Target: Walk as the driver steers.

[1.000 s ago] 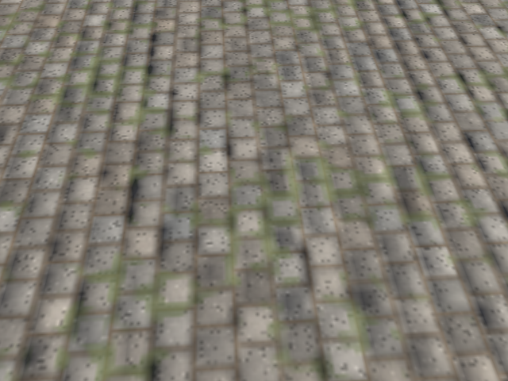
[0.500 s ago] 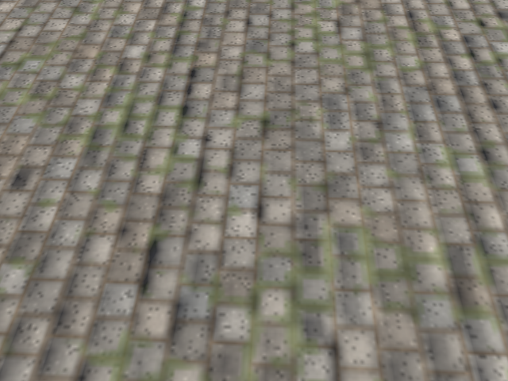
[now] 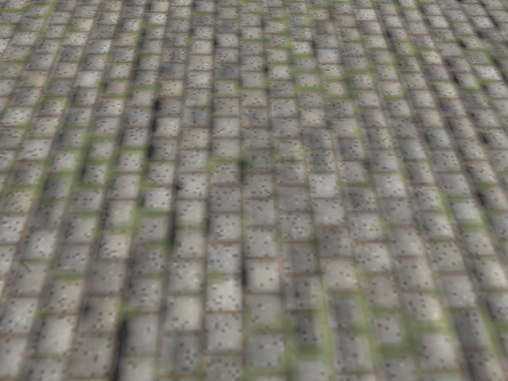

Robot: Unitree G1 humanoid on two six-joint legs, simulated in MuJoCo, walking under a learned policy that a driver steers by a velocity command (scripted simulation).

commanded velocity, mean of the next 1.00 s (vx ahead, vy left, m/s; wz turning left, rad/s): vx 0.06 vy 0.00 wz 0.00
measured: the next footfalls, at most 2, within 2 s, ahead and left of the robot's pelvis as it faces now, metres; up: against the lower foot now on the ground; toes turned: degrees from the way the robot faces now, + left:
right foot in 0.18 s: +0.23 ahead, -0.14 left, +0.00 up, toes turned -1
left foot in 0.42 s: +0.15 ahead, +0.11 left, +0.00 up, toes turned +1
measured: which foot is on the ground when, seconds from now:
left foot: down 0.00-0.20, up 0.22-0.40, down 0.42-1.00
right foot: up 0.00-0.16, down 0.18-1.00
